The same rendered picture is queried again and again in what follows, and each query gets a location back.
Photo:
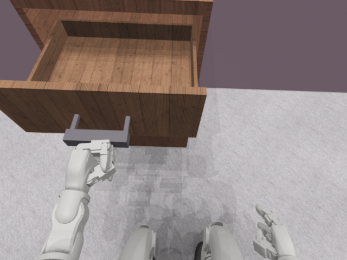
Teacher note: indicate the left robot hand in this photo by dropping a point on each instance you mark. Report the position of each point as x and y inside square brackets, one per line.
[97, 155]

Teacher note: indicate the cabinet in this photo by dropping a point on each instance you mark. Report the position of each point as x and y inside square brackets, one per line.
[41, 16]

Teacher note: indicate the robot right shin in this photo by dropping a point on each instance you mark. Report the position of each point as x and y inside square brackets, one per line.
[203, 255]

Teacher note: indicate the handle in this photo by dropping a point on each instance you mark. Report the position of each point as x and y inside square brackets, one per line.
[74, 136]

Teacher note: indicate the drawer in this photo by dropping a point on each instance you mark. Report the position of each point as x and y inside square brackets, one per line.
[107, 70]

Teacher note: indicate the right robot hand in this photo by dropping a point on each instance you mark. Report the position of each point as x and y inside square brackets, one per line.
[278, 240]

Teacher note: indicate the robot left forearm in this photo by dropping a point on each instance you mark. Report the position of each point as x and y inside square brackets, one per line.
[68, 219]

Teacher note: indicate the right robot thigh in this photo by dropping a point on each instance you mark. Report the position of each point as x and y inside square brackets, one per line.
[219, 242]

